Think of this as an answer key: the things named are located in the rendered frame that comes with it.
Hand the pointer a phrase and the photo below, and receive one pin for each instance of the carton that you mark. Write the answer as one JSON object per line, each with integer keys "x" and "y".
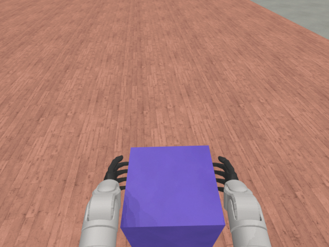
{"x": 171, "y": 198}

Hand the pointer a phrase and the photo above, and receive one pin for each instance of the robot left forearm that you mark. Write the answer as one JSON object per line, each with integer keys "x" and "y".
{"x": 100, "y": 224}

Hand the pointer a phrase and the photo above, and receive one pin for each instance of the right robot hand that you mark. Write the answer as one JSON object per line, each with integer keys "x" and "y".
{"x": 228, "y": 172}

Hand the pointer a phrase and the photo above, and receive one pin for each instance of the robot right forearm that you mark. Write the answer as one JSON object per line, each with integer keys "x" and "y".
{"x": 246, "y": 220}

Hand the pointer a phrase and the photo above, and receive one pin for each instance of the left robot hand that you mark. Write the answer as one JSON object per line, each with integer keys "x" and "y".
{"x": 112, "y": 172}

